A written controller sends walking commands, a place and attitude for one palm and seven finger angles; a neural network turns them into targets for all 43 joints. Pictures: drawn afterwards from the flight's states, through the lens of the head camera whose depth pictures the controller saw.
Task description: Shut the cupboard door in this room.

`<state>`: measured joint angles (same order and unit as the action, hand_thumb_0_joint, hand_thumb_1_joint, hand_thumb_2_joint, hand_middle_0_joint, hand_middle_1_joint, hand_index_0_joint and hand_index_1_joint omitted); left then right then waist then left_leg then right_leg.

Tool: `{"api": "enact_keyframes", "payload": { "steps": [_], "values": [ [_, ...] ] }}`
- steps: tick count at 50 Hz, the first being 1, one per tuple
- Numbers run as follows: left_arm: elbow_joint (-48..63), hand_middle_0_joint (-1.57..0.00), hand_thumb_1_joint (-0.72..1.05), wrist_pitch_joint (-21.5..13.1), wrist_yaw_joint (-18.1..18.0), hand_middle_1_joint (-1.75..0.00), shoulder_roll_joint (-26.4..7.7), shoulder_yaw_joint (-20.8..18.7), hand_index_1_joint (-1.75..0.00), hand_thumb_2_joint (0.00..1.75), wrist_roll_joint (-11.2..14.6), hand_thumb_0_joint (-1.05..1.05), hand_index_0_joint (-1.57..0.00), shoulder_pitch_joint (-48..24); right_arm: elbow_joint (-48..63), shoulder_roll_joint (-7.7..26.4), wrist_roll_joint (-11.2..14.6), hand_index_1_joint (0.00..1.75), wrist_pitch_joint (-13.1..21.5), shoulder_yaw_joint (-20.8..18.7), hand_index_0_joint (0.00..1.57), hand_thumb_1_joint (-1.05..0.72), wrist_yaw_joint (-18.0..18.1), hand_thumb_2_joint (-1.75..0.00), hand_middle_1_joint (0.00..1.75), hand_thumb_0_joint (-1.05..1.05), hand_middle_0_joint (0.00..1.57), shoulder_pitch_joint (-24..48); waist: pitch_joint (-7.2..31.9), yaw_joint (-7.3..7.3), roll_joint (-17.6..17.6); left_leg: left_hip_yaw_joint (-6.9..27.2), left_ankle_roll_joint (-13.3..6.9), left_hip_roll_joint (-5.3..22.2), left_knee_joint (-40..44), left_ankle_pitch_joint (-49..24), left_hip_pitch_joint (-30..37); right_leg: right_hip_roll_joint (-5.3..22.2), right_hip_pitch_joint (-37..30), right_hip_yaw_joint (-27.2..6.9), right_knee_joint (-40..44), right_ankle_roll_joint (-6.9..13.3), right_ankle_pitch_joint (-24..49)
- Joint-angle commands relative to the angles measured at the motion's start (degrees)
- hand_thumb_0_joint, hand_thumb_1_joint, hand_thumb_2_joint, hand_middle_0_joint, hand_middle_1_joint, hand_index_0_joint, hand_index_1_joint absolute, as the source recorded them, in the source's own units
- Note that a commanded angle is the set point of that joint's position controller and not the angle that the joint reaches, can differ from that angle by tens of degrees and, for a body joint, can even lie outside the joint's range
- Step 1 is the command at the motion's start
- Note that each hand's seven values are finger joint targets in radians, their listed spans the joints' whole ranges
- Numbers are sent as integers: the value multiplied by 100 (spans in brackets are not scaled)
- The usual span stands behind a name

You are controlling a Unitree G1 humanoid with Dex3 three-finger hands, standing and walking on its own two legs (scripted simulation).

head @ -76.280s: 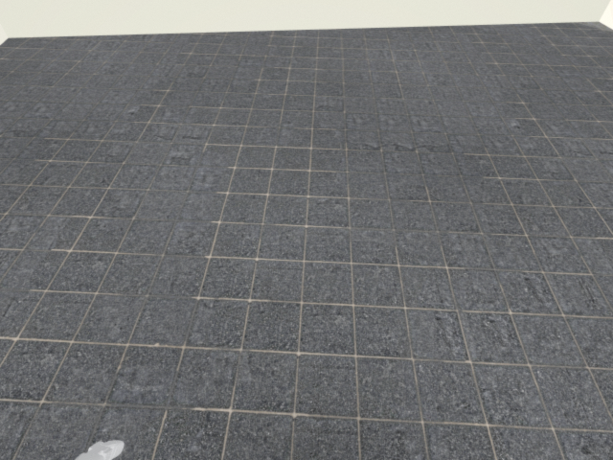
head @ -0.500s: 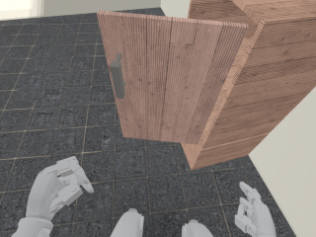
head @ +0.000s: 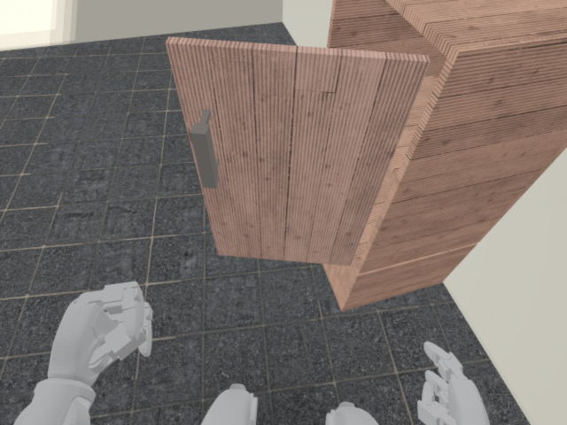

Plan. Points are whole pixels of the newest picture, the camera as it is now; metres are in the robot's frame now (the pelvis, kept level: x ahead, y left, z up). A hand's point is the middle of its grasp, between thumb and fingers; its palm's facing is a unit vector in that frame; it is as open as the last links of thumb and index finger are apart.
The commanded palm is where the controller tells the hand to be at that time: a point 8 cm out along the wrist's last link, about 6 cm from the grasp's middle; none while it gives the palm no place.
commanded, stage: raise the hand and make a fist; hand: left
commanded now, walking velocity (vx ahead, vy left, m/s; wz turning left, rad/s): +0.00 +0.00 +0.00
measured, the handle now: (208, 149) +0.54 +0.17 +0.06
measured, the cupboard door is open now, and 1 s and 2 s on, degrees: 69 69 69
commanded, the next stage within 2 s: bring the fist close to the handle in 0.28 s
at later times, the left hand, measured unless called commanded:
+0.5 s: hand (154, 326) +0.23 +0.17 +0.06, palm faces -0.02 -1.00 -0.05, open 3.1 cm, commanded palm +0.23 +0.22 +0.06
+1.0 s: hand (198, 248) +0.34 +0.14 +0.06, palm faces -0.04 -1.00 -0.03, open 3.1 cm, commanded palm +0.33 +0.19 +0.06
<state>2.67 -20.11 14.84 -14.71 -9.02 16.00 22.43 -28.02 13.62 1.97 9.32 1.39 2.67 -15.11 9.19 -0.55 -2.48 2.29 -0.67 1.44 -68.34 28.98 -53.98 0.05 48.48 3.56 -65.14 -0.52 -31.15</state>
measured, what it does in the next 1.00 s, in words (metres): stands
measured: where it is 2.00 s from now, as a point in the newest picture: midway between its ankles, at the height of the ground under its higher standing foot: outside the picture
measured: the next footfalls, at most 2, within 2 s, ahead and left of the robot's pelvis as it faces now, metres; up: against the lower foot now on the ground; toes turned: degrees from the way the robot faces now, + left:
none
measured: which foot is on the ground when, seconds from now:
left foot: down 0.00-1.00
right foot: down 0.00-1.00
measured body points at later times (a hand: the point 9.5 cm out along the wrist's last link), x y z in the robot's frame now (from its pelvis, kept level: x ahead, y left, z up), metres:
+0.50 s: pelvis +0.00 -0.01 +0.00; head +0.06 +0.00 +0.44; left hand +0.23 +0.23 +0.06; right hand +0.19 -0.24 -0.07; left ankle +0.04 +0.11 -0.65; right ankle +0.01 -0.13 -0.65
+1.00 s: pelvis +0.00 -0.01 +0.00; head +0.07 +0.00 +0.45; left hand +0.33 +0.20 +0.06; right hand +0.14 -0.26 -0.09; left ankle +0.04 +0.11 -0.65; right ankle +0.01 -0.13 -0.65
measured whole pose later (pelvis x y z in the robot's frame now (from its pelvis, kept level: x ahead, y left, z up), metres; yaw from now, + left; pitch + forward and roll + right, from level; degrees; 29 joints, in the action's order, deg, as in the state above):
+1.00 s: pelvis +0.00 -0.01 +0.00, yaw -1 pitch +16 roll -2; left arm -18.9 -19.5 7.5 -12.7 -6.4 10.6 -6.1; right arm -32.1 14.3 1.6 6.0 1.1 1.6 -15.1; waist 8.6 -2.6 -1.9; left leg 1.1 -0.3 1.5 -66.0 27.8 -54.0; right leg 0.1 49.7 2.3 -64.5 -0.2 -30.4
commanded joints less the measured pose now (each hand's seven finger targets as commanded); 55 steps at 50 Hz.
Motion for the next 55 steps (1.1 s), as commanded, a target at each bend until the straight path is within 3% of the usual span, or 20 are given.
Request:
{"api": "enact_keyframes", "payload": {
  "steps": [1, 8, 19, 24, 26, 28, 29, 36, 37, 38, 41, 44, 46, 48, 51, 52, 53, 55],
  "values": [
    [1088, -130, 90, -392, -46, -150, -747, -455, -150, 90, 104, 0, -130, -161, 890, 750, -10, 30, 336, -388, 20, -90, 61, -90, 30, 0, 20, 392, 971, 7, -30, 94, -49, -117, 1205, -888, 1049, -203, -423, -30, 1000, 199, 784],
    [1120, -130, 90, -600, -65, -150, -671, -426, -150, 90, 123, 0, -130, -176, 837, 727, -17, 30, 369, -414, 20, -90, 41, -90, 30, 0, 20, 388, 1143, -23, -16, -12, -60, -128, 1054, -1053, 1027, -155, -484, -126, 997, 170, 940],
    [1142, -130, 90, -546, -22, -150, -662, -409, -150, 90, 105, 0, -130, -207, 845, 703, -6, 30, 312, -420, 20, -90, 48, -90, 30, 0, 20, 392, 1155, -52, 26, -36, -73, -127, 1000, -1168, 1057, -155, -521, -159, 1005, 148, 1116],
    [899, -130, 90, -587, -70, -150, -591, -206, -150, 90, 27, 0, -130, -1206, 726, 757, -24, 30, 351, -372, 20, -90, 64, -90, 30, 0, 20, 381, 945, -230, -35, 10, -78, -111, 906, -843, 955, -160, -112, -171, 1005, 151, 714],
    [841, -130, 90, -558, -83, -150, -716, -291, -150, 90, 8, 0, -130, -1418, 687, 791, -31, 30, 358, -375, 20, -90, 74, -90, 30, 0, 20, 355, 1133, -181, -66, 21, -85, -114, 910, -886, 993, -163, -212, -190, 984, 171, 745],
    [753, -130, 90, -454, -86, -150, -523, -70, -150, 90, -31, 0, -130, -1591, 720, 770, -15, 30, 352, -359, 20, -90, 52, -90, 30, 0, 20, 371, 1232, -184, -98, 14, -81, -122, 991, -898, 1093, -141, -258, -162, 1006, 160, 777],
    [652, -130, 90, -401, -119, -150, -638, -176, -150, 90, -51, 0, -130, -1710, 686, 791, -8, 30, 337, -369, 20, -90, 64, -90, 30, 0, 20, 349, 1304, -182, -51, 15, -82, -113, 1002, -915, 1118, -145, -277, -166, 1014, 158, 803],
    [222, -130, 90, -176, -448, -150, -637, -183, -150, 90, -228, 0, -130, -2477, 619, 791, -31, 30, 180, -352, 20, -90, 27, -90, 30, 0, 20, 308, 1372, -145, -52, 27, -61, -93, 1159, -1150, 1308, -144, -408, -100, 1025, 178, 1072],
    [88, -130, 90, -160, -481, -150, -510, -88, -150, 90, -246, 0, -130, -2485, 638, 766, -32, 30, 156, -343, 20, -90, 6, -90, 30, 0, 20, 316, 1363, -129, -9, 3, -52, -109, 1194, -1122, 1299, -127, -452, -96, 1047, 169, 1060],
    [-46, -130, 90, -166, -518, -150, -496, -41, -150, 90, -276, 0, -130, -2794, 583, 780, -30, 30, 127, -336, 20, -90, -1, -90, 30, 0, 20, 299, 1305, -212, 85, 3, -55, -99, 1183, -1100, 1273, -126, -404, -101, 1067, 157, 1056],
    [-348, -130, 90, -226, -621, -150, -610, -182, -150, 90, -344, 0, -130, -3122, 513, 801, -41, 30, 66, -365, 20, -90, -20, -90, 30, 0, 20, 251, 1361, -163, 79, -11, -46, -95, 1206, -1091, 1282, -129, -446, -132, 1077, 177, 1041],
    [-675, -130, 90, -264, -662, -150, -439, 13, -150, 90, -413, 0, -130, -3665, 442, 800, -38, 30, -7, -362, 20, -90, -59, -90, 30, 0, 20, 225, 1368, -247, 42, -16, -28, -82, 1239, -1140, 1381, -115, -354, -110, 1070, 171, 1123],
    [-840, -130, 90, -303, -721, -150, -583, -85, -150, 90, -468, 0, -130, -3976, 376, 835, -47, 30, -46, -381, 20, -90, -55, -90, 30, 0, 20, 187, 1436, -244, 54, -14, -35, -71, 1212, -1184, 1404, -122, -353, -133, 1057, 183, 1169],
    [-1009, -130, 90, -339, -761, -150, -369, 142, -150, 90, -510, 0, -130, -4507, 315, 818, -42, 30, -81, -378, 20, -90, -71, -90, 30, 0, 20, 170, 1526, -337, -5, -9, -30, -67, 1217, -1186, 1529, -108, -244, -120, 1050, 173, 1182],
    [-1296, -130, 90, -391, -870, -150, -531, -40, -150, 90, -563, 0, -130, -4854, 219, 853, -57, 30, -133, -411, 20, -90, -84, -90, 30, 0, 20, 73, 1724, -279, -70, 10, -5, -58, 1227, -1393, 1656, -119, -298, -117, 996, 200, 1342],
    [-1400, -130, 90, -386, -880, -150, -370, 95, -150, 90, -576, 0, -130, -4908, 222, 831, -59, 30, -149, -408, 20, -90, -105, -90, 30, 0, 20, 80, 1796, -290, -114, -16, -2, -68, 1222, -1430, 1691, -103, -324, -124, 1004, 192, 1398],
    [-1519, -130, 90, -405, -908, -150, -447, 29, -150, 90, -586, 0, -130, -5189, 160, 841, -59, 30, -169, -409, 20, -90, -105, -90, 30, 0, 20, 44, 1801, -339, 7, -5, 1, -54, 1209, -1462, 1681, -106, -303, -119, 992, 184, 1446],
    [-1844, -130, 90, -424, -962, -150, -527, -102, -150, 90, -622, 0, -130, -5257, 123, 838, -70, 30, -227, -419, 20, -90, -130, -90, 30, 0, 20, 0, 1817, -296, 58, -60, 1, -67, 1206, -1492, 1599, -108, -393, -154, 1009, 175, 1530]
  ]
}}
